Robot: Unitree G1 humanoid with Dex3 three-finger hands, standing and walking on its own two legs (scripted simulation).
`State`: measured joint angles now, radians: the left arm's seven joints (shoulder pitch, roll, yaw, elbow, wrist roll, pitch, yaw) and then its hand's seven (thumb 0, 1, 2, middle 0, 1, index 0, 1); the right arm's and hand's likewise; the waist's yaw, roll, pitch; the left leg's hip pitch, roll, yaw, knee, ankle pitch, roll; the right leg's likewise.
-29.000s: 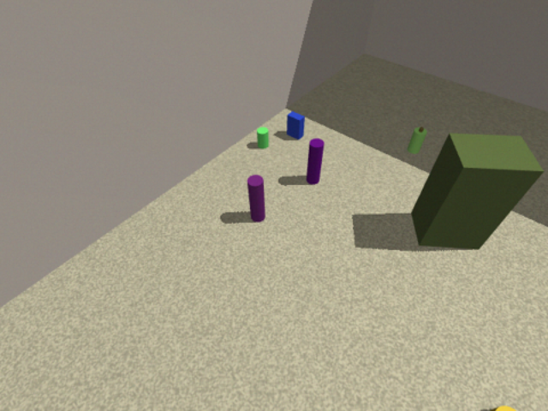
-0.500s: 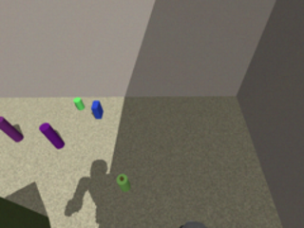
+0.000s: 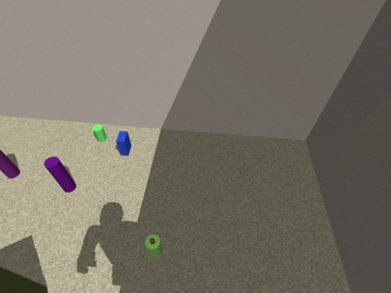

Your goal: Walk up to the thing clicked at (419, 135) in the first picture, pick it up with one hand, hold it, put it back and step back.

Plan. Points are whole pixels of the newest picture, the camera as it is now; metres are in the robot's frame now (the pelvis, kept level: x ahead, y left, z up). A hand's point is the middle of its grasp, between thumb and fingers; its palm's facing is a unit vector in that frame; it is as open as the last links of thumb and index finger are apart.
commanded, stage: walk up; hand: left
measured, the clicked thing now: (153, 245) +0.43 +0.19 -0.68
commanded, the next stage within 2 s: stand in 1.36 s
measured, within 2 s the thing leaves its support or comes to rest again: neither
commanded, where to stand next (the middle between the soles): +0.06 -0.02 m, yaw -2 degrees
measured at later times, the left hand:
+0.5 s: hand out of the picture +0.08 +0.26 -0.13, palm faces +0.03 -0.93 -0.36, open 7.4 cm
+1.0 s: hand out of the picture +0.12 +0.25 -0.13, palm faces -0.02 -0.95 -0.31, open 7.4 cm
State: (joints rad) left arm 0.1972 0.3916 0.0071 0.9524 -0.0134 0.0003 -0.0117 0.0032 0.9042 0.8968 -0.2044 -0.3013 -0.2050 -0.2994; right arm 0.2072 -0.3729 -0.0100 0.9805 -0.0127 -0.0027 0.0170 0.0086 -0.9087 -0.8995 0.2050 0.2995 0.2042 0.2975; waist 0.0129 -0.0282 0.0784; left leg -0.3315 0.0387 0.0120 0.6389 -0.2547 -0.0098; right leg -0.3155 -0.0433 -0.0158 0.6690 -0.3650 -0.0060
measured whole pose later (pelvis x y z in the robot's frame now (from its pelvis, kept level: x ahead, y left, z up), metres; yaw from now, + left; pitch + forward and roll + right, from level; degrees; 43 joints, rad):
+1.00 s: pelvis +0.03 +0.00 +0.02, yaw +0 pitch -2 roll +0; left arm 0.06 0.34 0.01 1.17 0.00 0.00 -0.02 0.00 0.90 0.90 -0.20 -0.30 -0.21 -0.30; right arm 0.10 -0.36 0.00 1.18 0.00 0.00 0.01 0.01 -0.91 -0.90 0.21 0.30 0.20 0.30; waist -0.01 0.00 0.05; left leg -0.16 0.03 0.02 0.33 -0.14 -0.02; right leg -0.13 -0.05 -0.02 0.33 -0.16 0.04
